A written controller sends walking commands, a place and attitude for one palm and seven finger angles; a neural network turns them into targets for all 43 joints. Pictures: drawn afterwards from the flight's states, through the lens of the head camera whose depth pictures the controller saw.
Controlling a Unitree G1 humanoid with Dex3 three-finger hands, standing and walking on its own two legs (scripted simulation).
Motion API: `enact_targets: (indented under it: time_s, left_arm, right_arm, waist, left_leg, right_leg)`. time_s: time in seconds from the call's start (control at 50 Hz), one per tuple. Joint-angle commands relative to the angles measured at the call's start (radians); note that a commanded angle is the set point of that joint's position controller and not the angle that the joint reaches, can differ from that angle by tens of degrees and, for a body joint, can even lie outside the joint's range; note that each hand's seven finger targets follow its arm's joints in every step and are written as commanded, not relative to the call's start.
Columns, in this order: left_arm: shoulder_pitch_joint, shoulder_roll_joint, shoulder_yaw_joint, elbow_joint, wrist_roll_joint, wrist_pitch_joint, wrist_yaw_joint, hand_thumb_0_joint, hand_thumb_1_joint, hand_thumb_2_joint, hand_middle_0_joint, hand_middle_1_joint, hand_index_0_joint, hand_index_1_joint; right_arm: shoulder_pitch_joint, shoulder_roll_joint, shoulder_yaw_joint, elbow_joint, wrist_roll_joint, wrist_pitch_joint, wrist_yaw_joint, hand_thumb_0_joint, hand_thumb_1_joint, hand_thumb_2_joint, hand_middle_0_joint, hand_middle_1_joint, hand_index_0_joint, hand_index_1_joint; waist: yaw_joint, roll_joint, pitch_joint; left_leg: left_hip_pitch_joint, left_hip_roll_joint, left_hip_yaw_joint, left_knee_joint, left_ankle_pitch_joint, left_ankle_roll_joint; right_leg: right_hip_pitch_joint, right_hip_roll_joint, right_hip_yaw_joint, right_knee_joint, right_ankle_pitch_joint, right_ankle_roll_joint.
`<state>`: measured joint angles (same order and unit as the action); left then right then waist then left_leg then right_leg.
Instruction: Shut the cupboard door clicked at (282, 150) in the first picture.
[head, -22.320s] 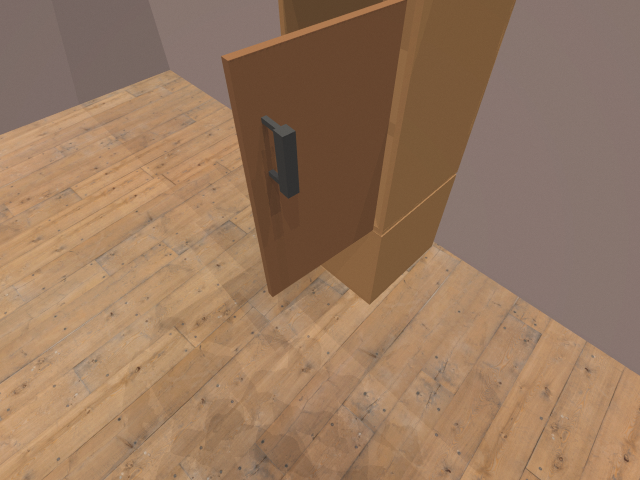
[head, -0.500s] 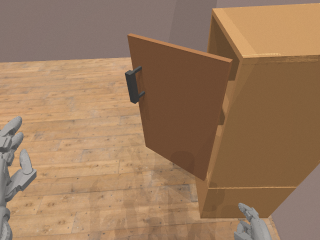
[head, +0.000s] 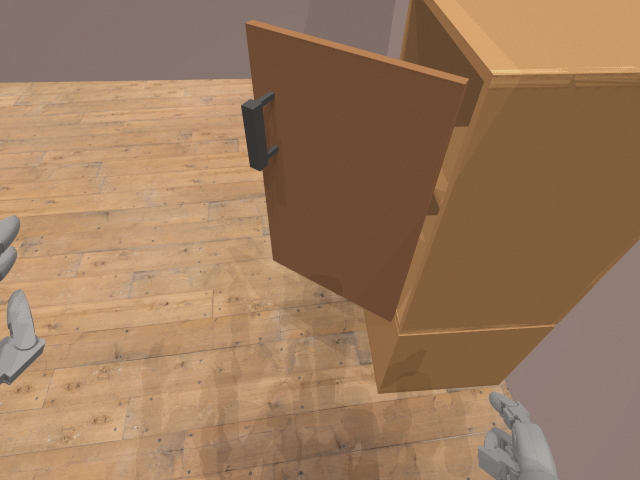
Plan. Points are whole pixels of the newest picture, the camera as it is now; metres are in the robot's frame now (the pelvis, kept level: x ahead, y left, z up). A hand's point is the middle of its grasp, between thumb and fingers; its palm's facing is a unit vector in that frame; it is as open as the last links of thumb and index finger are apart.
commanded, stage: step back with the hand held close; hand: left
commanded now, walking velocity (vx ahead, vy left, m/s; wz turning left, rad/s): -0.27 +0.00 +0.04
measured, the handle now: (263, 131) +0.65 +0.14 +0.09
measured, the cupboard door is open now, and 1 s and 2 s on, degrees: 54 54 54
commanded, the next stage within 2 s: stop stepping back and stand still in 0.78 s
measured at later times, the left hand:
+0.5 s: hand out of the picture +0.09 +0.27 +0.17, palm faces +0.50 -0.74 -0.46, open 7.4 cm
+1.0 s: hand out of the picture -0.01 +0.27 +0.17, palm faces +0.48 -0.76 -0.43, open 7.4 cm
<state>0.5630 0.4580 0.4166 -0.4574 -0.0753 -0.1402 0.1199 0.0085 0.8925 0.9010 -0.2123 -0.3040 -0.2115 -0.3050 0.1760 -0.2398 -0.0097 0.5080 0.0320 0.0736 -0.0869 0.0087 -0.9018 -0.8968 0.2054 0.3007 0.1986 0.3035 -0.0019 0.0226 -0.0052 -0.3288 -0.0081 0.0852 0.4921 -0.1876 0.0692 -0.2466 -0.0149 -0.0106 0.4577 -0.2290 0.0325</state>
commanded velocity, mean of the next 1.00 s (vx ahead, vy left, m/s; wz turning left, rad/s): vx -0.27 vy -0.01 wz -0.06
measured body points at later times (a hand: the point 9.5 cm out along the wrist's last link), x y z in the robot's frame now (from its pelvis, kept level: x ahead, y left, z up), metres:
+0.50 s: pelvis -0.09 -0.01 -0.02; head -0.08 +0.00 +0.43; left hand +0.06 +0.31 +0.19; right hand +0.11 -0.23 -0.09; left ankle +0.04 +0.08 -0.73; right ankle -0.03 -0.14 -0.74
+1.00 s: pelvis -0.20 +0.00 -0.01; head -0.19 +0.02 +0.44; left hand -0.04 +0.31 +0.20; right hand -0.03 -0.21 -0.09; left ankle -0.14 +0.13 -0.74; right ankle -0.22 -0.11 -0.73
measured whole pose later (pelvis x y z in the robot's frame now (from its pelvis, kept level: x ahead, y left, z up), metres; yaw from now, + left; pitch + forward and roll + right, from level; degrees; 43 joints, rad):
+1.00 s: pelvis -0.20 +0.00 -0.01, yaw +0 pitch +1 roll -2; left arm 0.55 0.42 0.48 -0.56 -0.06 -0.22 0.15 0.01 0.89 0.90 -0.21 -0.30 -0.21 -0.30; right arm 0.22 -0.14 0.01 0.61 0.01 -0.12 -0.03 0.01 -0.90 -0.90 0.21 0.30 0.20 0.30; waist 0.02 -0.02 -0.01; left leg -0.43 0.09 0.06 0.63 -0.22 -0.01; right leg -0.31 0.05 -0.02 0.69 -0.39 0.03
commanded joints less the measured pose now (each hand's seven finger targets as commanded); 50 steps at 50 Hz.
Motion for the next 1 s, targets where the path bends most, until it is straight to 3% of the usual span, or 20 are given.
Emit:
enact_targets:
  time_s: [0.0, 0.06, 0.14, 0.28, 0.38, 0.48, 0.52, 0.54, 0.58, 0.62, 0.68, 0.72, 0.74, 0.76, 0.78, 0.8, 0.82, 0.88, 0.94, 0.98]
  left_arm:
    - [-0.041, 0.154, 0.140, -0.198, 0.015, -0.085, 0.031, 0.000, 0.900, 0.900, -0.200, -0.300, -0.200, -0.300]
    - [-0.091, 0.183, 0.178, -0.234, 0.038, -0.110, 0.033, 0.000, 0.900, 0.900, -0.200, -0.300, -0.200, -0.300]
    - [-0.084, 0.146, 0.163, -0.240, 0.041, -0.133, 0.030, 0.000, 0.900, 0.900, -0.200, -0.300, -0.200, -0.300]
    - [-0.095, 0.132, 0.126, -0.286, 0.019, -0.165, 0.034, 0.000, 0.900, 0.900, -0.200, -0.300, -0.200, -0.300]
    - [-0.117, 0.136, 0.148, -0.224, 0.031, -0.176, 0.042, 0.000, 0.900, 0.900, -0.200, -0.300, -0.200, -0.300]
    - [-0.112, 0.135, 0.168, -0.189, 0.035, -0.185, 0.026, 0.000, 0.900, 0.900, -0.200, -0.300, -0.200, -0.300]
    - [-0.076, 0.162, 0.181, -0.218, 0.024, -0.185, 0.025, 0.000, 0.900, 0.900, -0.200, -0.300, -0.200, -0.300]
    - [-0.054, 0.171, 0.177, -0.241, 0.021, -0.185, 0.027, 0.000, 0.900, 0.900, -0.200, -0.300, -0.200, -0.300]
    - [-0.023, 0.181, 0.158, -0.245, 0.020, -0.165, 0.046, 0.000, 0.900, 0.900, -0.200, -0.300, -0.200, -0.300]
    - [-0.055, 0.169, 0.135, -0.268, 0.026, -0.140, 0.052, 0.000, 0.900, 0.900, -0.200, -0.300, -0.200, -0.300]
    - [-0.139, 0.185, 0.151, -0.280, 0.039, -0.146, 0.059, 0.000, 0.900, 0.900, -0.200, -0.300, -0.200, -0.300]
    - [-0.170, 0.167, 0.132, -0.267, 0.034, -0.153, 0.067, 0.000, 0.900, 0.900, -0.200, -0.300, -0.200, -0.300]
    - [-0.184, 0.162, 0.130, -0.293, 0.033, -0.171, 0.069, 0.000, 0.900, 0.900, -0.200, -0.300, -0.200, -0.300]
    - [-0.207, 0.171, 0.143, -0.318, 0.043, -0.182, 0.072, 0.000, 0.900, 0.900, -0.200, -0.300, -0.200, -0.300]
    - [-0.201, 0.169, 0.168, -0.308, 0.039, -0.185, 0.075, 0.000, 0.900, 0.900, -0.200, -0.300, -0.200, -0.300]
    - [-0.195, 0.184, 0.193, -0.294, 0.027, -0.192, 0.072, 0.000, 0.900, 0.900, -0.200, -0.300, -0.200, -0.300]
    - [-0.135, 0.168, 0.194, -0.259, 0.019, -0.188, 0.061, 0.000, 0.900, 0.900, -0.200, -0.300, -0.200, -0.300]
    - [-0.089, 0.096, 0.132, -0.340, 0.004, -0.163, 0.038, 0.000, 0.900, 0.900, -0.200, -0.300, -0.200, -0.300]
    - [-0.050, 0.096, 0.113, -0.314, 0.011, -0.133, 0.037, 0.000, 0.900, 0.900, -0.200, -0.300, -0.200, -0.300]
    - [-0.058, 0.114, 0.116, -0.284, 0.028, -0.113, 0.041, 0.000, 0.900, 0.900, -0.200, -0.300, -0.200, -0.300]
  right_arm:
    - [-0.094, -0.137, -0.045, -0.154, -0.004, -0.074, -0.017, 0.000, -0.900, -0.900, 0.200, 0.300, 0.200, 0.300]
    - [-0.092, -0.152, -0.051, -0.147, -0.013, -0.101, -0.019, 0.000, -0.900, -0.900, 0.200, 0.300, 0.200, 0.300]
    - [-0.067, -0.141, -0.053, -0.131, -0.016, -0.133, -0.013, 0.000, -0.900, -0.900, 0.200, 0.300, 0.200, 0.300]
    - [-0.050, -0.113, -0.050, -0.083, -0.024, -0.179, 0.001, 0.000, -0.900, -0.900, 0.200, 0.300, 0.200, 0.300]
    - [-0.069, -0.117, -0.047, -0.062, -0.030, -0.197, -0.011, 0.000, -0.900, -0.900, 0.200, 0.300, 0.200, 0.300]
    - [-0.089, -0.117, -0.054, -0.070, -0.029, -0.194, -0.005, 0.000, -0.900, -0.900, 0.200, 0.300, 0.200, 0.300]
    - [-0.084, -0.104, -0.057, -0.081, -0.024, -0.189, 0.005, 0.000, -0.900, -0.900, 0.200, 0.300, 0.200, 0.300]
    - [-0.073, -0.090, -0.057, -0.084, -0.022, -0.186, 0.013, 0.000, -0.900, -0.900, 0.200, 0.300, 0.200, 0.300]
    - [-0.056, -0.069, -0.064, -0.049, -0.026, -0.162, 0.032, 0.000, -0.900, -0.900, 0.200, 0.300, 0.200, 0.300]
    - [-0.074, -0.068, -0.060, -0.043, -0.031, -0.137, 0.040, 0.000, -0.900, -0.900, 0.200, 0.300, 0.200, 0.300]
    - [-0.057, -0.053, -0.035, -0.049, -0.041, -0.138, 0.016, 0.000, -0.900, -0.900, 0.200, 0.300, 0.200, 0.300]
    - [-0.043, -0.077, -0.033, -0.021, -0.033, -0.152, -0.005, 0.000, -0.900, -0.900, 0.200, 0.300, 0.200, 0.300]
    - [-0.039, -0.099, -0.042, -0.018, -0.033, -0.164, -0.016, 0.000, -0.900, -0.900, 0.200, 0.300, 0.200, 0.300]
    - [-0.061, -0.133, -0.059, -0.035, -0.038, -0.182, -0.027, 0.000, -0.900, -0.900, 0.200, 0.300, 0.200, 0.300]
    - [-0.032, -0.092, -0.062, -0.021, -0.049, -0.202, -0.024, 0.000, -0.900, -0.900, 0.200, 0.300, 0.200, 0.300]
    - [-0.026, -0.092, -0.080, -0.014, -0.045, -0.221, -0.018, 0.000, -0.900, -0.900, 0.200, 0.300, 0.200, 0.300]
    - [-0.021, -0.097, -0.085, -0.015, -0.046, -0.235, -0.004, 0.000, -0.900, -0.900, 0.200, 0.300, 0.200, 0.300]
    - [-0.018, -0.095, -0.084, -0.010, -0.033, -0.240, 0.032, 0.000, -0.900, -0.900, 0.200, 0.300, 0.200, 0.300]
    - [-0.033, -0.097, -0.057, -0.039, -0.012, -0.244, 0.048, 0.000, -0.900, -0.900, 0.200, 0.300, 0.200, 0.300]
    - [-0.023, -0.086, -0.044, -0.043, -0.018, -0.233, 0.042, 0.000, -0.900, -0.900, 0.200, 0.300, 0.200, 0.300]
  waist:
    - [0.016, 0.116, -0.079]
    - [0.022, 0.175, -0.068]
    - [0.018, 0.157, -0.071]
    - [-0.003, 0.000, -0.120]
    - [0.005, 0.080, -0.096]
    - [0.019, 0.153, -0.085]
    - [0.018, 0.047, -0.105]
    - [0.012, -0.039, -0.112]
    - [0.011, -0.210, -0.118]
    - [0.007, -0.239, -0.088]
    - [-0.003, -0.187, -0.022]
    - [-0.020, -0.033, -0.024]
    - [-0.017, 0.136, -0.040]
    - [-0.005, 0.329, -0.032]
    - [-0.005, 0.317, -0.112]
    - [0.009, 0.230, -0.149]
    - [0.001, 0.270, -0.202]
    - [0.006, 0.187, -0.163]
    - [0.009, 0.136, -0.130]
    - [-0.004, 0.019, -0.069]
  left_leg:
    - [-0.271, 0.159, -0.213, -0.247, -0.331, 0.032]
    - [-0.416, 0.197, -0.268, -0.306, -0.524, 0.057]
    - [-0.441, 0.200, -0.276, -0.269, -0.548, 0.054]
    - [-0.047, 0.097, -0.187, -0.059, -0.309, -0.024]
    - [-0.201, 0.166, -0.244, -0.189, -0.403, 0.005]
    - [-0.409, 0.224, -0.272, -0.258, -0.545, 0.028]
    - [-0.300, 0.151, -0.191, -0.113, -0.440, -0.001]
    - [-0.212, 0.090, -0.135, 0.021, -0.380, -0.033]
    - [-0.003, 0.003, -0.074, 0.475, -0.278, -0.099]
    - [-0.101, 0.007, -0.120, 0.696, -0.316, -0.099]
    - [-0.007, 0.042, -0.121, 0.361, -0.281, -0.074]
    - [0.039, 0.020, -0.103, -0.025, -0.181, -0.067]
    - [0.010, 0.077, -0.112, -0.155, -0.111, -0.059]
    - [-0.126, 0.275, -0.327, -0.224, -0.004, 0.023]
    - [-0.102, 0.369, -0.345, -0.181, 0.183, 0.079]
    - [-0.012, 0.366, -0.268, -0.150, 0.321, 0.091]
    - [-0.088, 0.389, -0.299, -0.156, 0.166, 0.111]
    - [-0.015, 0.328, -0.198, -0.087, 0.252, 0.080]
    - [-0.094, 0.259, -0.166, -0.083, -0.250, 0.009]
    - [-0.127, 0.141, -0.083, 0.018, -0.396, -0.048]
  right_leg:
    - [0.239, 0.019, 0.030, 0.099, 0.095, -0.012]
    - [0.320, 0.052, 0.019, 0.189, 0.052, -0.008]
    - [0.303, 0.058, 0.031, 0.221, 0.017, -0.019]
    - [-0.085, -0.035, 0.173, -0.015, -0.134, -0.076]
    - [0.040, 0.039, 0.106, 0.102, -0.053, -0.035]
    - [0.192, 0.074, 0.070, 0.225, -0.097, -0.043]
    - [0.068, 0.016, 0.168, 0.102, -0.120, -0.076]
    - [-0.057, -0.061, 0.288, -0.022, -0.189, -0.109]
    - [-0.347, -0.324, 0.545, -0.264, -0.323, -0.231]
    - [-0.334, -0.343, 0.496, -0.277, -0.249, -0.246]
    - [-0.313, -0.195, 0.288, -0.153, 0.027, -0.156]
    - [-0.239, -0.118, 0.233, -0.006, 0.094, -0.093]
    - [-0.161, -0.048, 0.184, 0.127, 0.109, -0.067]
    - [-0.107, 0.041, 0.118, 0.327, 0.021, -0.018]
    - [-0.134, 0.075, 0.087, 0.497, -0.190, -0.006]
    - [-0.183, 0.095, 0.077, 0.577, -0.246, -0.004]
    - [-0.127, 0.076, 0.092, 0.668, -0.258, -0.007]
    - [-0.119, 0.060, 0.041, 0.458, -0.225, -0.001]
    - [0.054, 0.061, -0.018, 0.117, -0.116, 0.001]
    - [0.038, -0.008, 0.080, -0.083, -0.183, -0.055]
